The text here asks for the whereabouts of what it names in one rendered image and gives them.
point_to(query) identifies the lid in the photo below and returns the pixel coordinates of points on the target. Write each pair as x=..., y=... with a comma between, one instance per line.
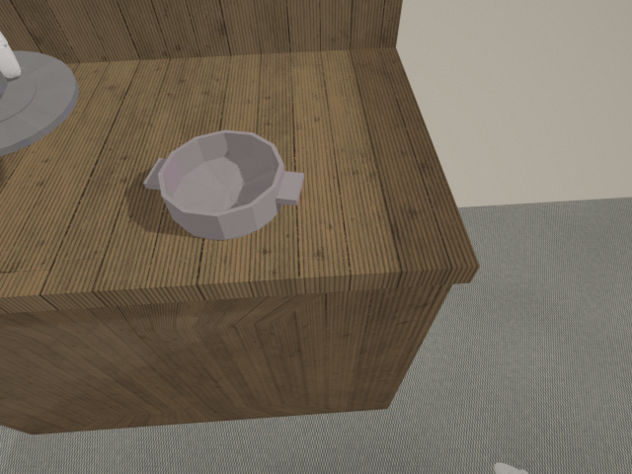
x=35, y=103

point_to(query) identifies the left robot hand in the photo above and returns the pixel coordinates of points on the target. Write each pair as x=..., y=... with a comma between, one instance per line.
x=9, y=65

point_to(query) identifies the table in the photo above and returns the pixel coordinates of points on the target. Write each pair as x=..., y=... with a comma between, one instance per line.
x=113, y=316

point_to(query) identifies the pot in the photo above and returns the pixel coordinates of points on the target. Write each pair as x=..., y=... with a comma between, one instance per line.
x=224, y=185

